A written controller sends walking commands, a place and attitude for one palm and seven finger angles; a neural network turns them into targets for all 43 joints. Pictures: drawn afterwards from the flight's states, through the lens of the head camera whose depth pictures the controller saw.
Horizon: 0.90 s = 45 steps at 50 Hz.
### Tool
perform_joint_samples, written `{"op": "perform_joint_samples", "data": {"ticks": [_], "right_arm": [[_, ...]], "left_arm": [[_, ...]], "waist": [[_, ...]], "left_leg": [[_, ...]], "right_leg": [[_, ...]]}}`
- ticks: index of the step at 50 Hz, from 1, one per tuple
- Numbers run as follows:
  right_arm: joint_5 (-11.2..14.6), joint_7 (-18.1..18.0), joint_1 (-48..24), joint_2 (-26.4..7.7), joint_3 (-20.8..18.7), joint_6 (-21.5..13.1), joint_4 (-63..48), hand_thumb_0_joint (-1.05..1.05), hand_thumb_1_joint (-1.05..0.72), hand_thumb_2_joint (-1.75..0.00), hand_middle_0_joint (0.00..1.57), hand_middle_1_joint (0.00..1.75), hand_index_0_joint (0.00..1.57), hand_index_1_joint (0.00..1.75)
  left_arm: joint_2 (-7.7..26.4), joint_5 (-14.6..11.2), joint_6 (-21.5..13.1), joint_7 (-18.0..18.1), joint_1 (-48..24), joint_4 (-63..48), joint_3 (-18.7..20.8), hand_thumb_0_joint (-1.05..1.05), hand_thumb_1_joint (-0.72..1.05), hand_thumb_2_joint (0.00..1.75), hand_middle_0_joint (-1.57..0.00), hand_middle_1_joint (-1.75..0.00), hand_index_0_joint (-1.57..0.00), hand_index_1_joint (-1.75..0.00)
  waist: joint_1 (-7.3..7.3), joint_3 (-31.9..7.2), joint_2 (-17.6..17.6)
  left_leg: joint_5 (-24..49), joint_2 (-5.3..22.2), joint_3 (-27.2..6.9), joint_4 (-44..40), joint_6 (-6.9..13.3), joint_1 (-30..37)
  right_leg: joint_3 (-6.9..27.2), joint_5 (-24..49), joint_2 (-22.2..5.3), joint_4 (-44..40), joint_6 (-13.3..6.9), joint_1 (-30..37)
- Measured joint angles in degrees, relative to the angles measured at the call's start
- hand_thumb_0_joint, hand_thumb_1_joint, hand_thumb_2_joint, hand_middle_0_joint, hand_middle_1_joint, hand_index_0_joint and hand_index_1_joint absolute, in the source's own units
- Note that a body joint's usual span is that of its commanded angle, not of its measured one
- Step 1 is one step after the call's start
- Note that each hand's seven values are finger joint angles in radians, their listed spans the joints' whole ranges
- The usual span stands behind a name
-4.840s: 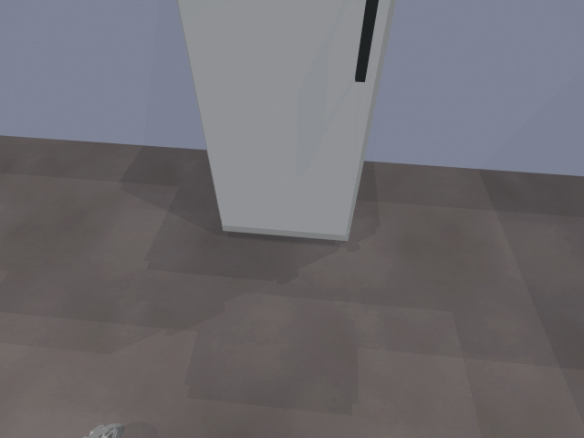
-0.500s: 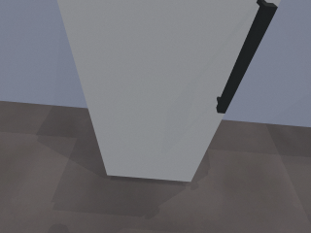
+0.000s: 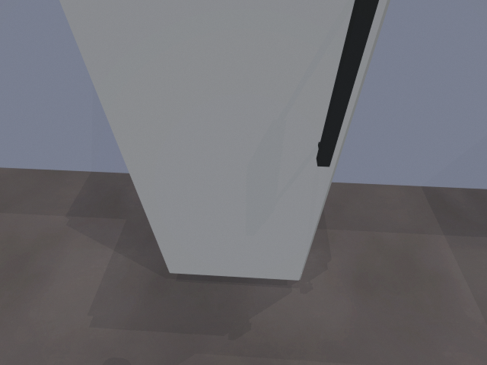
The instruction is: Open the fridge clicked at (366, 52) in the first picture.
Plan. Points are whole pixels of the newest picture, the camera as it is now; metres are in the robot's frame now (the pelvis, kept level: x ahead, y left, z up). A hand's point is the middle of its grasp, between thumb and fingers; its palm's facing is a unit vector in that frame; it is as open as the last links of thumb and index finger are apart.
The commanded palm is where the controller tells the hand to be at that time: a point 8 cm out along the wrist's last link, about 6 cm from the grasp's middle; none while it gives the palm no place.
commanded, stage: come to a stop and stand still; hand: right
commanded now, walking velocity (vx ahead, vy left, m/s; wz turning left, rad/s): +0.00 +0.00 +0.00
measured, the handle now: (338, 90) +0.55 -0.15 +0.19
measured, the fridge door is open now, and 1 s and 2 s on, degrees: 0 0 0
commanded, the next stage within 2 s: look again from close up in 0.28 s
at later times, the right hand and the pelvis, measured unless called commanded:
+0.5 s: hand out of the picture +0.03 -0.16 -0.17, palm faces +0.03 +0.97 -0.25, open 7.4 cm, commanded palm none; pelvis +0.01 +0.02 -0.01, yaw +0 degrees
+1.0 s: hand out of the picture +0.05 -0.15 -0.17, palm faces +0.03 +0.97 -0.25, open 7.4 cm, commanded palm none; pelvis +0.00 +0.05 +0.00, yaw +0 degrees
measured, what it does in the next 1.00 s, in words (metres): shifts its weight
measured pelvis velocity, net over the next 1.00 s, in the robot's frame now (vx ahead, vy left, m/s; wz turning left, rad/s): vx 0.00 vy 0.05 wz -0.01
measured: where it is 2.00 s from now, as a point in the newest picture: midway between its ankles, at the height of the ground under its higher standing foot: outside the picture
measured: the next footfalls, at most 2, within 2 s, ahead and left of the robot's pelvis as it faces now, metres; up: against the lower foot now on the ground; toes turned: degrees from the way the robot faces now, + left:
right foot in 1.88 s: +0.09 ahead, -0.10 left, +0.00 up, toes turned -7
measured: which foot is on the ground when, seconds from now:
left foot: down 0.00-1.00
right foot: down 0.00-1.00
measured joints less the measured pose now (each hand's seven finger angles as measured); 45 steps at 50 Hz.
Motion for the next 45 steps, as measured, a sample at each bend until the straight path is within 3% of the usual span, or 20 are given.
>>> {"op": "perform_joint_samples", "data": {"ticks": [7, 14, 22, 45], "right_arm": [[0.1, -0.6, 0.7, 1.3, 0.7, -0.8, 0.7, 0.01, -0.91, -0.9, 0.19, 0.3, 0.2, 0.3], [0.1, -0.4, 1.7, 2.0, 1.5, -1.7, -0.8, 0.01, -0.91, -0.9, 0.2, 0.3, 0.2, 0.3], [0.4, -0.2, 0.4, 1.1, 1.1, -2.1, -1.8, 0.01, -0.91, -0.9, 0.2, 0.3, 0.2, 0.3], [0.5, 0.7, -4.4, -2.1, 0.3, -2.1, -3.3, 0.01, -0.91, -0.9, 0.2, 0.3, 0.2, 0.3]], "left_arm": [[-0.4, -0.2, -0.4, -0.1, 0.6, 0.4, -0.3, 0.01, 0.91, 0.89, -0.2, -0.3, -0.2, -0.3], [0.6, 0.4, -1.0, -0.4, 2.6, -3.5, -0.6, 0.01, 0.91, 0.89, -0.2, -0.3, -0.2, -0.3], [1.7, 0.3, -1.3, -0.2, 1.9, -3.5, -0.7, 0.02, 0.92, 0.89, -0.2, -0.3, -0.2, -0.3], [4.5, 0.6, -0.8, -0.3, -1.5, -1.4, -0.3, 0.01, 0.91, 0.89, -0.2, -0.3, -0.2, -0.3]], "waist": [[0.37, 0.7, -0.6], [1.0, 0.4, -2.7], [1.14, -0.1, -3.7], [1.22, 1.2, -2.2]], "left_leg": [[-0.1, -0.6, 0.1, 0.1, 0.4, -0.4], [-4.0, -0.3, 0.3, 6.5, 0.8, -3.3], [-4.9, -0.9, 0.3, 6.8, 1.7, -1.9], [-3.1, -3.5, 2.1, 3.7, 4.3, -0.7]], "right_leg": [[0.0, -0.3, -0.7, 0.7, 0.4, -0.6], [0.5, -3.6, -0.7, 6.1, 0.5, -3.2], [0.5, -3.3, -1.3, 4.3, 1.5, -0.7], [1.8, -0.4, -3.8, 0.7, 4.1, 0.4]]}}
